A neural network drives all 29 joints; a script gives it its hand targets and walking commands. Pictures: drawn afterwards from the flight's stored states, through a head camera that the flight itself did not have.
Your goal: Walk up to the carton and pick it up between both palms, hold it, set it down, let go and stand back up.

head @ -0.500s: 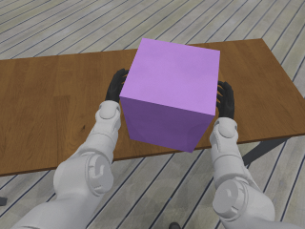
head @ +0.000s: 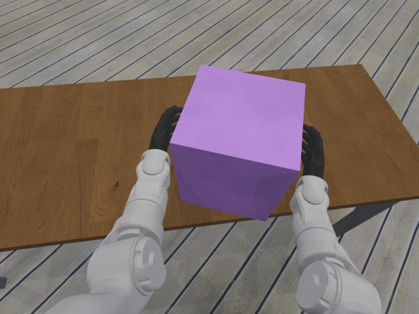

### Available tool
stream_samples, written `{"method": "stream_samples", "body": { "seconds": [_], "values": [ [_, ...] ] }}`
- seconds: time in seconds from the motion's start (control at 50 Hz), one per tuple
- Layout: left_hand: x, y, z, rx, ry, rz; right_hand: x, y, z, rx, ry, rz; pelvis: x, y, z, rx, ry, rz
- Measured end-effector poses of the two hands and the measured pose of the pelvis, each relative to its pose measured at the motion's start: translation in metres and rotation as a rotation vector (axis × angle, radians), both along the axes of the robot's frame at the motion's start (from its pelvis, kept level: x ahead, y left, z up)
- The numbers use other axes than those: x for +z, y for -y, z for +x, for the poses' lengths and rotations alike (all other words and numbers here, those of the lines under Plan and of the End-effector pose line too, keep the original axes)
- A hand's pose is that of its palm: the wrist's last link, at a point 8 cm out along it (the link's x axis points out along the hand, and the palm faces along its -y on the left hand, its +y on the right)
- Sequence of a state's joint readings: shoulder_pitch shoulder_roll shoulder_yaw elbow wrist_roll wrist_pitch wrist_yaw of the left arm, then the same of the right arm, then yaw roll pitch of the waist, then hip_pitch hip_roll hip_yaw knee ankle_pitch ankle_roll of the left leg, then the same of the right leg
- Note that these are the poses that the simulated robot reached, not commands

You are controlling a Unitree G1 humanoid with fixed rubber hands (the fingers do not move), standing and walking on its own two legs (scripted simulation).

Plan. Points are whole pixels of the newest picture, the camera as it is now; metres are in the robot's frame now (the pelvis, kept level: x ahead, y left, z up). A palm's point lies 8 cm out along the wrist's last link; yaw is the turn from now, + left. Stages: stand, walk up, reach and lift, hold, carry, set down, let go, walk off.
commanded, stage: reach and lift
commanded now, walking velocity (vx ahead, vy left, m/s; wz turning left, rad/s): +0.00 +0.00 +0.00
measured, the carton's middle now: (235, 149) +0.43 -0.06 +0.00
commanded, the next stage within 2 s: none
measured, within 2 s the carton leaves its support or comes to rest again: leaves its support in 1.32 s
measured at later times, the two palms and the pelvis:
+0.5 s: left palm (161, 145) +0.42 +0.09 +0.04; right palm (311, 169) +0.36 -0.20 +0.03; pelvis +0.00 +0.00 +0.00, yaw +0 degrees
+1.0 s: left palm (153, 156) +0.40 +0.11 +0.05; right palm (307, 171) +0.35 -0.19 +0.04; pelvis -0.02 -0.01 +0.00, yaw +2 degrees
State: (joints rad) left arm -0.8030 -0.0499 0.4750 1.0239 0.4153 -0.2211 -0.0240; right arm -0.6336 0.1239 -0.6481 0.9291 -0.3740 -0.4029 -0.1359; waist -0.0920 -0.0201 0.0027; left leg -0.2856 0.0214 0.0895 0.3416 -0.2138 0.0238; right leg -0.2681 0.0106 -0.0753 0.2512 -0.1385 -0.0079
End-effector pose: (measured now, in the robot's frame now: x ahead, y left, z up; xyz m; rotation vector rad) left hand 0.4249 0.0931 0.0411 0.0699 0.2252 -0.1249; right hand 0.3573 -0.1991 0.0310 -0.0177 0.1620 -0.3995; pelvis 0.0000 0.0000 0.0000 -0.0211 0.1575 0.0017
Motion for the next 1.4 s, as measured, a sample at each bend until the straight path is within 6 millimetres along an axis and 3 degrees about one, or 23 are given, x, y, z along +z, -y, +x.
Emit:
{"method": "stream_samples", "body": {
  "seconds": [0.72, 0.94, 1.4],
  "values": [
    [0.001, -0.001, -0.002, -0.003, 0.013, 0.017, -0.002, -0.002, -0.002, -0.012, 0.031, -0.001, 0.001, 0.002, 0.001, 0.015, -0.031, -0.002],
    [0.004, -0.010, -0.023, 0.045, 0.112, 0.028, 0.004, -0.010, -0.006, 0.022, 0.105, -0.010, 0.001, 0.008, -0.010, 0.028, -0.050, -0.002],
    [0.007, -0.020, -0.054, 0.107, 0.052, 0.018, 0.008, -0.016, -0.021, 0.084, 0.039, 0.011, 0.001, 0.020, -0.029, 0.032, -0.017, 0.006]
  ]
}}
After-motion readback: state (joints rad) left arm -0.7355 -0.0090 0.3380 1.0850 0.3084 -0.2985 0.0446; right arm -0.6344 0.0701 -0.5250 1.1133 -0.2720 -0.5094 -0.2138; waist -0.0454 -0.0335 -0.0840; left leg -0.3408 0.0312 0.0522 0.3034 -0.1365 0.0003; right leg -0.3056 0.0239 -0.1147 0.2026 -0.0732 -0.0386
